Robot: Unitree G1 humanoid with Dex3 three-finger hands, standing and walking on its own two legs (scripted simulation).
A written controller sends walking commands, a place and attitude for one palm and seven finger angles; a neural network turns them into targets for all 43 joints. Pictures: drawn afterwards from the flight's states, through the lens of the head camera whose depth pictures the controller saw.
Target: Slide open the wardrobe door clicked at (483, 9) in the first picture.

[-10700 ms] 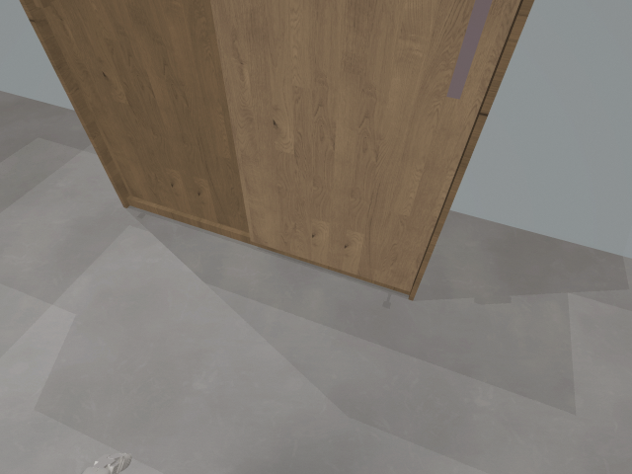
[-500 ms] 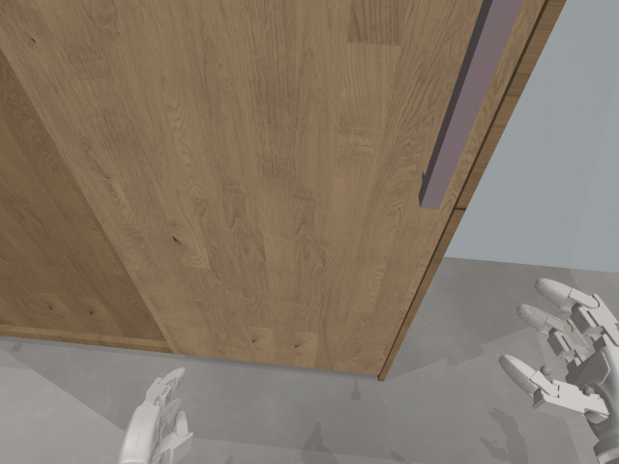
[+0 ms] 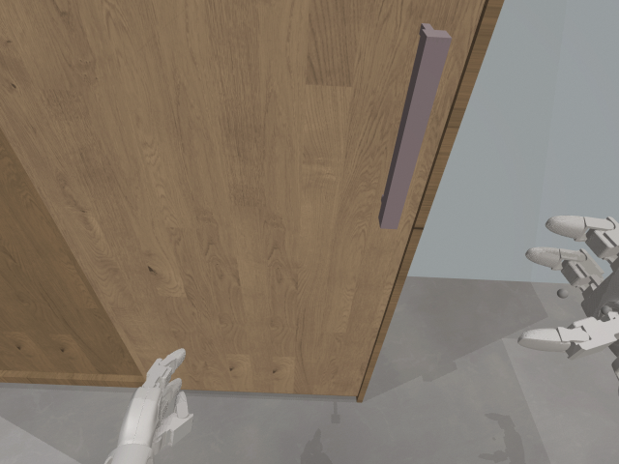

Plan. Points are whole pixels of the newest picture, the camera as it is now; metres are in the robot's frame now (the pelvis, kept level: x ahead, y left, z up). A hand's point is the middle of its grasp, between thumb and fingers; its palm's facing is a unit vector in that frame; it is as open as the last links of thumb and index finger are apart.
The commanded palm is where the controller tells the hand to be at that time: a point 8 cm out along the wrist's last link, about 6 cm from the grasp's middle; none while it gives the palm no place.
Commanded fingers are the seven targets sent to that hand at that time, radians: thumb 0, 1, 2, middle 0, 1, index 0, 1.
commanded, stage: raise the hand with hooked fingers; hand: right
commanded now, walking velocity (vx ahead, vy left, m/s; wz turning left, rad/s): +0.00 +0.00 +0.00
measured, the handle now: (404, 138) +0.48 -0.13 +0.22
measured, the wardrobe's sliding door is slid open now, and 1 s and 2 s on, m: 0.00 0.00 0.00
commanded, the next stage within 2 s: move the hooked fingers beside the handle in 0.86 s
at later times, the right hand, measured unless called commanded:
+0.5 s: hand (601, 217) +0.28 -0.27 +0.25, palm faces +0.12 +0.99 -0.11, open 14.0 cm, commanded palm +0.24 -0.31 +0.25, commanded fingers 0.00 0.50 -0.30 0.30 1.20 0.30 1.20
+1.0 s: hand (588, 224) +0.28 -0.26 +0.24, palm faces +0.12 +0.99 -0.09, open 14.0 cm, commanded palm +0.25 -0.30 +0.25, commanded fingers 0.00 0.50 -0.30 0.30 1.20 0.30 1.20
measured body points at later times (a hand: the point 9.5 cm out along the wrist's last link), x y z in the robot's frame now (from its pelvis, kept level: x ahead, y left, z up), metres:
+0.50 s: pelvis +0.00 +0.01 +0.00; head -0.04 +0.04 +0.45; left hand +0.21 +0.23 -0.06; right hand +0.27 -0.32 +0.26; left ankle -0.01 +0.11 -0.73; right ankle +0.02 -0.10 -0.73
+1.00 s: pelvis +0.00 +0.01 +0.00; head -0.03 +0.04 +0.45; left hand +0.21 +0.23 -0.06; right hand +0.27 -0.32 +0.25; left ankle -0.01 +0.11 -0.73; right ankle +0.02 -0.10 -0.73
